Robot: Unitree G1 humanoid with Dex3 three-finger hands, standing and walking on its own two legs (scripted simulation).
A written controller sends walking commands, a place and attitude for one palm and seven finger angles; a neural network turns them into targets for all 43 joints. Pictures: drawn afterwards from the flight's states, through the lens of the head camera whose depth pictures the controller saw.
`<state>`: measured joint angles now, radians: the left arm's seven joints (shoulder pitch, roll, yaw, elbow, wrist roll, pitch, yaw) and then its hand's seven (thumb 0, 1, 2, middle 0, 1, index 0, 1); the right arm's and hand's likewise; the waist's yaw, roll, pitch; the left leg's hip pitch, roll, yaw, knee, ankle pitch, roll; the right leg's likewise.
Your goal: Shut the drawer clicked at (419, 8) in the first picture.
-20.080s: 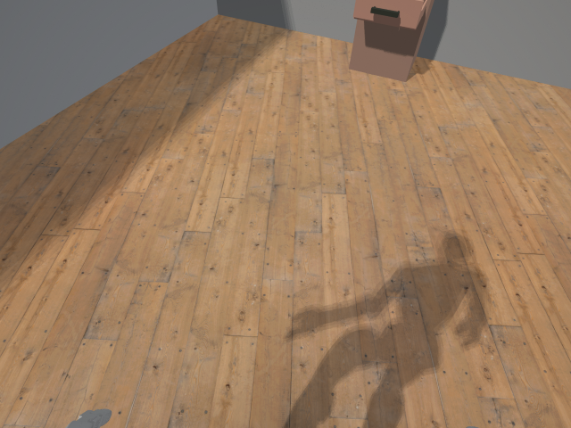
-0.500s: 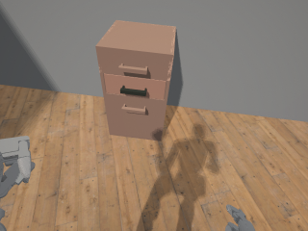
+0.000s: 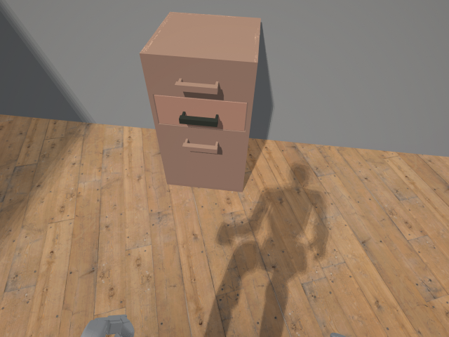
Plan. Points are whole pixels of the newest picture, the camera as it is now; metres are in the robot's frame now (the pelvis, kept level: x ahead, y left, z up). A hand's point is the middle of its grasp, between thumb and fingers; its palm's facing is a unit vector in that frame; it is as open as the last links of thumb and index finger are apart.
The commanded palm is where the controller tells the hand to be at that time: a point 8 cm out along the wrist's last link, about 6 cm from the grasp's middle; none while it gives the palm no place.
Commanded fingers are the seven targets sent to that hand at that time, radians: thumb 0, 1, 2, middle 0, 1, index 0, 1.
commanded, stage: let the arm hang, fingers relaxed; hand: left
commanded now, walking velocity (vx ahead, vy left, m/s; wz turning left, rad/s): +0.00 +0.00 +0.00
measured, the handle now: (199, 118) +0.98 +0.12 -0.24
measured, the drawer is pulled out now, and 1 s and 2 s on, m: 0.00 0.00 0.00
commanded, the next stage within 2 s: look to check the result in 0.88 s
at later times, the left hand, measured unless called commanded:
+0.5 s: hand out of the picture -0.01 +0.17 -0.16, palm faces +0.02 -0.98 -0.19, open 6.6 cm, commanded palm none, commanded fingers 0.00 0.90 0.90 -0.20 -0.30 -0.20 -0.30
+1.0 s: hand out of the picture +0.01 +0.15 -0.16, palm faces +0.02 -0.98 -0.18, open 7.3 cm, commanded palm none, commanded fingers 0.00 0.90 0.90 -0.20 -0.30 -0.20 -0.30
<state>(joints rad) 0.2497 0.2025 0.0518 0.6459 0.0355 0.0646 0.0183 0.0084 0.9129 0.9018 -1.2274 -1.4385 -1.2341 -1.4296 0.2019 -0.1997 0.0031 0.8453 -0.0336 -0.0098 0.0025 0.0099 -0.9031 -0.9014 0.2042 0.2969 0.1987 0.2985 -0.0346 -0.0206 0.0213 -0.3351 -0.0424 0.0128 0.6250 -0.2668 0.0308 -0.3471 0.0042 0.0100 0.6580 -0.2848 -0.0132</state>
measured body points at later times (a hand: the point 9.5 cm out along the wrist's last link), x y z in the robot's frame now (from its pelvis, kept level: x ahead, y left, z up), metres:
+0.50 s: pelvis +0.01 +0.00 +0.02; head +0.02 -0.01 +0.47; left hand -0.01 +0.22 -0.14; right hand -0.01 -0.21 -0.15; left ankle +0.04 +0.10 -0.72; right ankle +0.04 -0.11 -0.72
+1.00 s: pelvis +0.02 -0.01 +0.02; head +0.03 -0.02 +0.47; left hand +0.01 +0.20 -0.14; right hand -0.02 -0.21 -0.15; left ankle +0.04 +0.10 -0.72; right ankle +0.04 -0.11 -0.72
